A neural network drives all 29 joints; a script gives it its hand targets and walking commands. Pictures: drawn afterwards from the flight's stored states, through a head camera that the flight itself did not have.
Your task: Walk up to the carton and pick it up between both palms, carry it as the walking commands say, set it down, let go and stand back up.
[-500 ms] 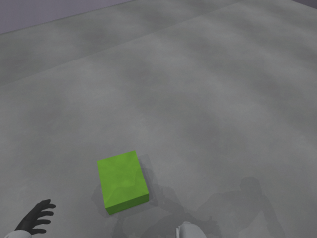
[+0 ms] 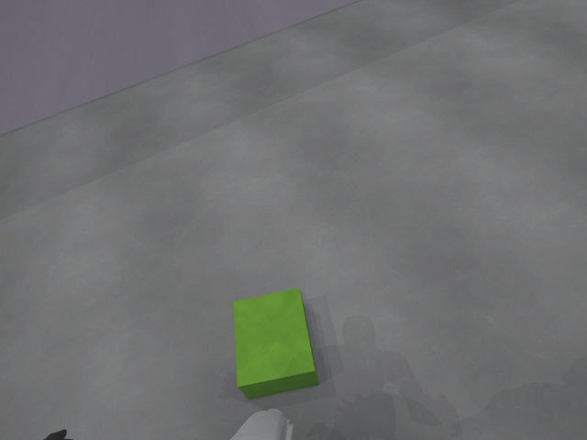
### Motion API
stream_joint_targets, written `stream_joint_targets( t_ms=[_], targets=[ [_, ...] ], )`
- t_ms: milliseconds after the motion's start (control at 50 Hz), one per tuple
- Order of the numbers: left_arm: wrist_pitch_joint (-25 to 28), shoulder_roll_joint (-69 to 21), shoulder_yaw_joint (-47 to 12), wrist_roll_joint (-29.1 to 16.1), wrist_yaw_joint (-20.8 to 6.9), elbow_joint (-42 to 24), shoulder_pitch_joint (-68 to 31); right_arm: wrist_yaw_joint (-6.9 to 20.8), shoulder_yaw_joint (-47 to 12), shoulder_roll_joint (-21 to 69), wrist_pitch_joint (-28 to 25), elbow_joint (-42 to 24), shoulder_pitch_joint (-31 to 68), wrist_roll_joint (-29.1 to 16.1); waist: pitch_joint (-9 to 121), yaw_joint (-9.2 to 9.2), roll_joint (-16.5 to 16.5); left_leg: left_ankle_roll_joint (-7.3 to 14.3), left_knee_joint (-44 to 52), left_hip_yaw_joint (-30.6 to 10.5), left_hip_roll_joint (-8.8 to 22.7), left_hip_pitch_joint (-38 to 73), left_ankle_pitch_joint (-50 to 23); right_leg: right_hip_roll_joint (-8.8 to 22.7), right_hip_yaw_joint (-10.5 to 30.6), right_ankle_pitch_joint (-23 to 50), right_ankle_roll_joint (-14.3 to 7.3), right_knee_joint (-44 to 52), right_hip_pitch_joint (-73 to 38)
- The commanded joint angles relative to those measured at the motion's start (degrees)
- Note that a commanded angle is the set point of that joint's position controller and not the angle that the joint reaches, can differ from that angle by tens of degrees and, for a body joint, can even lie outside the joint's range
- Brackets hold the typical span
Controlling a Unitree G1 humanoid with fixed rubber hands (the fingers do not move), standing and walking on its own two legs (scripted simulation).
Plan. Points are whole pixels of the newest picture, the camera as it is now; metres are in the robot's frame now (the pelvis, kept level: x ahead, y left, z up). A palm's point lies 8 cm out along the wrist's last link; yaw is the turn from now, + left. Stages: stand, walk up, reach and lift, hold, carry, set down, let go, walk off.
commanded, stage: walk up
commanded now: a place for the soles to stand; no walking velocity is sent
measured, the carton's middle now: (275, 342) +0.52 +0.21 -0.69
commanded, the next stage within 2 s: none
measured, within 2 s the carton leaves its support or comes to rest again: neither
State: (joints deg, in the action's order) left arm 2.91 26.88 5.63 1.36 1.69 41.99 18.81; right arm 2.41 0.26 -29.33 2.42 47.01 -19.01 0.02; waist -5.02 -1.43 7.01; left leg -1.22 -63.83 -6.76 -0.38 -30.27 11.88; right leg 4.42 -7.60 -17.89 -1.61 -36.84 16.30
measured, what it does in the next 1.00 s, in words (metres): steps to the left: left foot, then right foot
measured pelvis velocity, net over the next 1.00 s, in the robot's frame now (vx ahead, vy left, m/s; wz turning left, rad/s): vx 0.02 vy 0.12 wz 0.20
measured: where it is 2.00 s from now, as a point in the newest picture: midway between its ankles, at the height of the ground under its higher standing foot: outside the picture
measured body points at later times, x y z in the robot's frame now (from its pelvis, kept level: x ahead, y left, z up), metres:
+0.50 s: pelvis -0.01 +0.07 -0.02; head +0.03 +0.05 +0.43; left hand +0.01 +0.44 -0.08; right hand +0.13 -0.25 -0.13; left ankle +0.00 +0.21 -0.72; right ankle +0.05 -0.01 -0.73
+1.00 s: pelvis +0.02 +0.12 -0.01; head +0.06 +0.14 +0.43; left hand +0.06 +0.48 -0.10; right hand +0.18 -0.20 -0.10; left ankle -0.03 +0.25 -0.73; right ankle +0.05 -0.01 -0.73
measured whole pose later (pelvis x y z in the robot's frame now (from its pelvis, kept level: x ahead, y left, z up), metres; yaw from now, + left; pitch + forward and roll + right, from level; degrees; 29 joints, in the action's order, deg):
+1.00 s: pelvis +0.02 +0.12 -0.01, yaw +12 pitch +0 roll +0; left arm 1.3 26.7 5.6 1.4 0.4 43.7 11.0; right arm -1.7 0.3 -28.0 -3.6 47.0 -14.4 0.0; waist -5.5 -1.3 -1.6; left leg -0.3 -41.7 -5.7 -2.4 -17.7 24.2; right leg 4.5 -3.2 -21.7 -0.2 -42.9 21.0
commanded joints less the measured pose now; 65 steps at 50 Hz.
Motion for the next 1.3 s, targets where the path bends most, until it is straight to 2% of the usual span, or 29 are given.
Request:
stream_joint_targets(
  t_ms=[0,60,100,120,140,160,180,200,220,260,340,360,380,400,440,520,600,640,680,720,780,880,980,1040,1120,1140,1180,1220,1280],
  targets=[
    [0.9,16.1,4.4,-0.8,1.7,-1.4,3.9,0.5,5.4,-7.8,-0.6,-5.6,4.5,2.4,1.9,-2.70,-20.2,1.0,11.7,1.4,3.8,-6.8,10.9,18.8,11.5,26.8,-10.4,7.4,-13.2],
    [0.9,18.3,4.4,-0.6,1.5,-2.1,1.0,1.1,5.6,-8.5,-1.2,-5.4,3.4,2.3,2.9,-1.25,-20.7,1.8,16.3,4.8,4.5,-1.0,15.1,21.4,11.2,21.8,-11.7,6.2,-9.2],
    [0.4,18.8,3.9,-0.6,1.1,-2.9,-3.4,1.4,6.1,-8.4,-1.5,-3.2,-1.7,1.8,4.1,2.55,-20.2,2.5,25.2,8.4,2.6,10.2,10.6,19.7,6.4,10.8,-9.0,3.1,-1.1],
    [-0.1,15.9,2.7,-0.3,0.8,-3.0,-3.8,1.3,6.8,-9.6,-1.8,-0.9,-6.1,1.9,6.0,4.78,-14.0,3.8,30.0,6.5,0.7,20.9,10.9,15.2,2.1,0.8,-5.7,-4.9,6.5],
    [-0.8,11.0,1.4,-0.5,0.6,-3.0,-2.4,0.9,8.0,-14.0,-2.0,-0.9,-7.3,2.4,2.4,5.79,2.7,7.2,40.8,-10.0,6.4,21.7,12.3,6.9,-2.1,-10.6,-1.7,-18.9,15.7],
    [-0.7,9.4,0.5,-0.9,1.0,-4.8,-5.2,0.5,8.0,-17.8,-2.1,-3.7,-3.3,2.5,-2.0,5.48,9.2,13.4,46.5,-29.8,12.1,16.3,13.5,-0.7,2.2,-19.0,0.8,-25.3,25.6],
    [-0.7,13.7,1.9,-0.9,1.4,-4.3,-7.2,0.3,7.5,-17.1,-1.9,-5.1,-0.1,2.1,-4.3,5.06,0.9,16.4,47.6,-31.7,13.5,10.3,17.2,0.0,7.3,-17.4,0.5,-26.8,25.4],
    [-0.7,14.0,1.9,-1.0,1.0,-3.4,-6.4,0.1,7.1,-15.8,-1.8,-4.7,1.3,2.1,-6.5,3.84,-2.2,15.8,47.5,-27.0,12.6,6.5,20.3,1.2,7.4,-15.1,0.2,-26.6,22.9],
    [-0.8,12.8,1.8,-1.1,0.5,-2.7,-4.6,-0.4,6.6,-14.7,-2.0,-4.6,3.4,2.3,-6.2,2.55,-2.3,14.7,45.9,-23.3,10.9,6.3,20.7,1.8,7.5,-12.7,0.6,-25.5,21.5],
    [-0.2,12.0,1.7,-1.7,0.5,-0.4,-0.8,-1.0,6.7,-13.1,-2.1,-4.3,4.1,2.2,0.8,2.43,2.7,14.7,39.1,-20.0,9.5,10.2,3.8,0.2,5.6,-12.2,1.4,-18.4,14.9],
    [0.6,8.0,1.1,-1.3,0.1,0.8,0.2,-2.0,5.1,-9.9,-2.7,-4.8,7.2,1.2,5.4,-0.39,-0.3,12.2,32.8,-16.0,9.0,3.4,1.4,-2.1,6.4,-5.3,-0.5,-1.2,-1.1],
    [0.9,8.2,0.9,-0.7,0.1,1.6,1.9,-2.3,3.7,-6.8,-2.8,-4.4,7.6,0.4,6.2,-2.14,-4.5,8.8,28.6,-12.7,6.2,0.0,4.5,-0.3,10.4,-4.5,-1.5,6.6,-7.5],
    [1.4,11.8,1.5,0.5,0.3,1.7,3.5,-2.7,2.4,-2.6,-3.1,-4.2,6.1,-0.4,7.2,-3.28,-16.5,4.9,16.6,-7.8,-0.4,-5.4,10.9,11.0,26.6,-12.8,-4.3,16.3,-11.5],
    [1.2,15.1,2.4,0.5,0.2,0.3,-0.7,-3.4,2.7,-3.9,-3.0,-2.9,3.5,-0.4,4.4,-1.31,-18.8,3.4,12.4,-3.5,-4.0,-5.6,19.3,18.8,36.6,-21.1,-7.6,20.8,-6.3],
    [0.6,14.4,2.2,0.3,-0.3,-0.7,-7.3,-3.2,4.1,-9.2,-3.4,-0.8,3.0,-0.3,1.2,0.37,-13.7,3.7,9.3,-0.9,0.4,-1.8,18.0,18.0,33.0,-23.2,-10.7,19.5,-0.2],
    [0.0,11.5,0.8,-0.1,-1.4,-0.8,-8.4,-2.0,3.8,-6.2,-4.5,0.6,-0.2,0.5,2.6,2.33,-17.2,3.8,25.5,5.4,-1.1,11.6,8.5,8.7,15.0,-14.1,-5.8,13.0,4.6],
    [-1.3,9.5,0.3,-0.1,-2.0,-1.2,-9.0,-3.2,4.2,-7.7,-5.6,0.9,-0.8,0.7,5.7,2.08,-17.9,4.4,28.0,2.8,-1.1,15.4,2.7,6.5,10.1,-6.3,-4.1,6.5,2.4],
    [-1.6,9.0,0.4,-0.3,-2.1,-1.8,-9.2,-3.9,4.4,-9.6,-6.5,0.8,-0.8,0.9,5.5,1.51,-13.3,6.0,29.8,-4.9,3.4,13.3,-2.6,5.0,7.8,-0.3,-3.5,-0.9,1.7],
    [-1.9,8.1,0.4,-1.1,-2.1,-2.4,-9.2,-4.3,4.5,-11.8,-7.3,-0.1,1.2,1.4,3.4,0.37,-7.3,10.5,33.7,-20.2,10.2,12.0,-5.3,-0.1,7.7,-2.8,-1.6,-7.6,6.3],
    [-1.6,7.9,0.5,-1.1,-1.8,-1.9,-9.4,-4.5,4.8,-12.7,-7.5,-0.4,2.5,1.1,3.6,0.67,-4.9,12.5,31.9,-22.0,11.7,15.2,-15.8,-1.6,8.5,-1.6,-0.9,-6.5,7.4],
    [-1.0,9.6,1.1,-0.9,-1.8,-0.7,-7.6,-4.6,4.2,-10.1,-7.3,-1.6,3.2,0.4,8.0,0.02,-6.2,8.7,25.4,-11.9,7.0,12.8,-23.2,1.5,8.9,14.4,-3.0,-2.5,-2.6],
    [-1.7,10.6,1.1,-1.0,-1.5,-0.7,-6.7,-5.1,3.5,-7.7,-7.4,-1.8,1.7,0.2,14.3,-0.27,-7.6,5.9,18.9,-2.5,1.9,10.2,-14.3,8.2,11.9,24.2,-7.9,-3.4,-10.3],
    [-2.4,8.5,0.5,-1.1,-2.0,-1.8,-12.4,-5.2,4.5,-11.6,-7.7,-1.9,1.5,1.0,8.0,1.94,-4.2,12.8,27.9,-18.9,10.3,17.8,-21.8,-0.3,7.7,6.1,-1.7,-9.5,6.1],
    [-1.9,7.7,0.6,-0.9,-2.1,-0.8,-10.6,-5.1,4.7,-12.0,-7.3,-2.5,4.1,1.0,6.0,0.64,-3.1,13.4,29.2,-20.1,11.7,14.9,-21.0,-1.7,8.0,-2.2,-1.3,-3.6,3.8],
    [-1.0,11.0,1.6,-0.5,-1.9,1.4,-4.1,-4.9,3.2,-7.3,-7.1,-3.2,6.6,-0.1,11.3,-2.54,-10.3,4.5,16.3,-1.5,-0.2,4.2,-8.8,8.8,15.5,14.3,-8.1,5.2,-14.0],
    [-1.1,11.1,1.4,-0.7,-1.8,0.7,-5.7,-5.2,3.1,-6.8,-6.9,-2.4,4.8,-0.3,11.4,-1.31,-10.5,3.5,15.0,2.8,-1.3,5.0,-1.0,13.1,17.8,17.3,-11.3,5.6,-12.7],
    [-1.4,11.4,1.2,-0.7,-1.9,-0.3,-9.5,-5.0,3.2,-7.4,-7.1,-0.9,1.7,0.0,9.9,1.19,-11.0,4.2,20.8,3.9,-0.7,9.2,8.3,13.2,16.2,16.6,-10.8,3.4,-7.2],
    [-2.0,10.2,0.7,-0.4,-2.2,-0.7,-12.0,-4.7,3.6,-8.2,-7.6,-0.3,0.7,0.8,7.5,2.29,-10.1,5.9,27.1,-1.9,1.1,13.7,1.0,7.4,10.9,7.6,-5.7,-0.2,0.1],
    [-2.7,8.4,0.5,-0.7,-2.6,-0.4,-12.9,-4.8,4.5,-12.5,-7.7,-1.2,3.1,1.4,2.9,1.14,-3.3,13.4,36.0,-23.7,11.9,11.8,0.6,-2.4,7.4,-10.1,-0.8,-8.0,7.6]
  ],
)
